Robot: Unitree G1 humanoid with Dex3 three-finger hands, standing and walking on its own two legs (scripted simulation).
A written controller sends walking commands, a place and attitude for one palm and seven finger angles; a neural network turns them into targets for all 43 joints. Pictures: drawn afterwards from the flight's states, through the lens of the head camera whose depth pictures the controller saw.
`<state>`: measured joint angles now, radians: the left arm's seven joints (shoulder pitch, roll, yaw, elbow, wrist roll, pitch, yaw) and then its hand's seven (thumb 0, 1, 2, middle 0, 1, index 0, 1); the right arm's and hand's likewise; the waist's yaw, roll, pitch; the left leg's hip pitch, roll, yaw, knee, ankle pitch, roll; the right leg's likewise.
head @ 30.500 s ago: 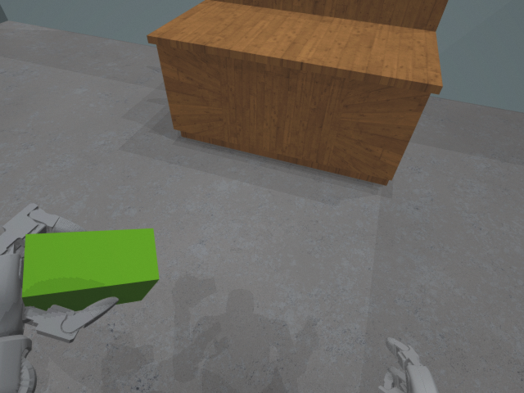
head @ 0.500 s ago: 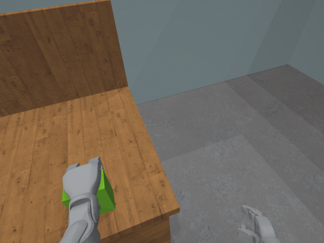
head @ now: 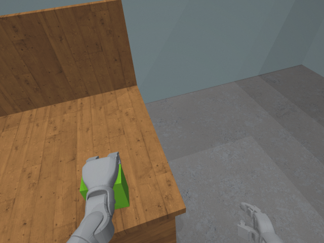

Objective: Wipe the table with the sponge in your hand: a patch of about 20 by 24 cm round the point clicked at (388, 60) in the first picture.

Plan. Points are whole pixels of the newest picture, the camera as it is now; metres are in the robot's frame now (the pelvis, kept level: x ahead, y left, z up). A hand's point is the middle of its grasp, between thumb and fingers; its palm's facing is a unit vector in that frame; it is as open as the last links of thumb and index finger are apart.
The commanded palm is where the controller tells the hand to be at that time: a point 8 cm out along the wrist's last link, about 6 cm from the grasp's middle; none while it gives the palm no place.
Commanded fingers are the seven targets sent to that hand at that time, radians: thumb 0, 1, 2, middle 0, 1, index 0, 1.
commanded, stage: slide across to the third lane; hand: left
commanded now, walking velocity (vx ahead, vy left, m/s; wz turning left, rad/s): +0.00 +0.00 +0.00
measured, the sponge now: (108, 193) +0.26 +0.20 -0.06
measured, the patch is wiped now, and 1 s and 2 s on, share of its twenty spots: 0.80 1.00 1.00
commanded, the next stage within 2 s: wipe forward along the third lane in 0.64 s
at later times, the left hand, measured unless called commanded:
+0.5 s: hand (122, 180) +0.28 +0.16 +0.00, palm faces -0.04 -0.06 -1.00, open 10.4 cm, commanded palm +0.24 +0.14 +0.03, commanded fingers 0.00 0.10 1.30 -1.20 -1.60 -1.20 -1.60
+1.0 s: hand (124, 173) +0.30 +0.16 +0.00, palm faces -0.06 -0.03 -1.00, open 10.3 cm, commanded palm +0.27 +0.15 +0.02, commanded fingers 0.00 0.10 1.30 -1.20 -1.60 -1.20 -1.60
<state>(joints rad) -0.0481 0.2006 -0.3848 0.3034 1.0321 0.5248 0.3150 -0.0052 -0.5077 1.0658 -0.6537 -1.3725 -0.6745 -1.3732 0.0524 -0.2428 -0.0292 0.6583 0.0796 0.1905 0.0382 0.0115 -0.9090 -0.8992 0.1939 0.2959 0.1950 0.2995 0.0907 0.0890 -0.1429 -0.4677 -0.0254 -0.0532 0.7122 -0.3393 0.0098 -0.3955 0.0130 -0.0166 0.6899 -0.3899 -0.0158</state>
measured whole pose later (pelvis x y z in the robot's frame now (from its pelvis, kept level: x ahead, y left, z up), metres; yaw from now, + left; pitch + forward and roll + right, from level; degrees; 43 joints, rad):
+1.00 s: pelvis -0.02 -0.02 +0.00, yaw +0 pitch +7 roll +0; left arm -0.31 0.11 -0.36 0.64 1.01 0.52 0.37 0.00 -0.54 1.07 -0.70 -1.32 -0.72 -1.32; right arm 0.05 -0.23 -0.02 0.73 0.07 0.21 0.01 0.01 -0.91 -0.90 0.19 0.30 0.20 0.30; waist 0.07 0.07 -0.15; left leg -0.52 -0.01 -0.06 0.70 -0.30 -0.02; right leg -0.46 0.03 -0.02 0.71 -0.37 -0.04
